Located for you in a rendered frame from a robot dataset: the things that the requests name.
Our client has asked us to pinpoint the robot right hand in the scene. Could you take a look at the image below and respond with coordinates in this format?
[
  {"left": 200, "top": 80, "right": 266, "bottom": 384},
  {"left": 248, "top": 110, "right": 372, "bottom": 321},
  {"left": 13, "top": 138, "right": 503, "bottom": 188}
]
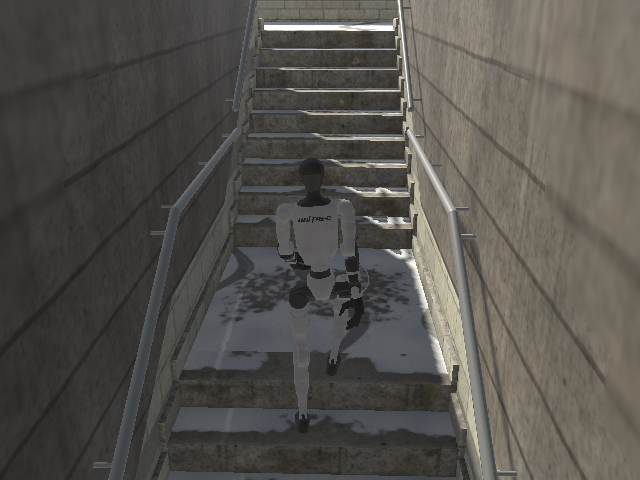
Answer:
[{"left": 339, "top": 297, "right": 364, "bottom": 330}]

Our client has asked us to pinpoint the robot left hand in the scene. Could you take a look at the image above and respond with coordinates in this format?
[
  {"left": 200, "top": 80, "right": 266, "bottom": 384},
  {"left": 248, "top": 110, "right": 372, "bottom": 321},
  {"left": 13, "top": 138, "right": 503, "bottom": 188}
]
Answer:
[{"left": 290, "top": 252, "right": 311, "bottom": 270}]

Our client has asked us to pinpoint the robot left upper arm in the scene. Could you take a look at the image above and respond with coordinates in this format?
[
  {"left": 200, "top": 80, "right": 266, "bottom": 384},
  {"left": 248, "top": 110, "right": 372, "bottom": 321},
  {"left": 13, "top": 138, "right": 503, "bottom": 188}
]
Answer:
[{"left": 275, "top": 203, "right": 294, "bottom": 255}]

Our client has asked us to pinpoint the robot left foot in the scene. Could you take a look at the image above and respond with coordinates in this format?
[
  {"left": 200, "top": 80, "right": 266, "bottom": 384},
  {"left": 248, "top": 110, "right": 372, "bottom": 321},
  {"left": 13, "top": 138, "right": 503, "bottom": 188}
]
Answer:
[{"left": 295, "top": 411, "right": 310, "bottom": 433}]

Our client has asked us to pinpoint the robot right upper arm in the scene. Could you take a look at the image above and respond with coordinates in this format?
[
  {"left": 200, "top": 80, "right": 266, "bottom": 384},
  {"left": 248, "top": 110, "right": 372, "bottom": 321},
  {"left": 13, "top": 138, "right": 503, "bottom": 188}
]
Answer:
[{"left": 335, "top": 199, "right": 356, "bottom": 257}]

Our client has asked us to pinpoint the robot torso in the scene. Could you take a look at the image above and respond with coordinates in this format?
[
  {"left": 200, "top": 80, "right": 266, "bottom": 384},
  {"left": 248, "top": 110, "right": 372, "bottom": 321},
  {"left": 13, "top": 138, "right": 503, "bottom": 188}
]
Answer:
[{"left": 292, "top": 196, "right": 339, "bottom": 300}]

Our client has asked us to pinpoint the robot right forearm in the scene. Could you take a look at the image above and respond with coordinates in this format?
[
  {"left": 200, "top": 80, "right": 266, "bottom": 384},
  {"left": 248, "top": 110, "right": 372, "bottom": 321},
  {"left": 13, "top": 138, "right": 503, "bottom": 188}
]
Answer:
[{"left": 345, "top": 242, "right": 363, "bottom": 299}]

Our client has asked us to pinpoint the robot left forearm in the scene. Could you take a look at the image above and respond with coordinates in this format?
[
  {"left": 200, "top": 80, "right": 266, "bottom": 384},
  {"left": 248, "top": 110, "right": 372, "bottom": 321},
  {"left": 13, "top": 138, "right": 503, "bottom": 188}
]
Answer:
[{"left": 277, "top": 243, "right": 297, "bottom": 264}]

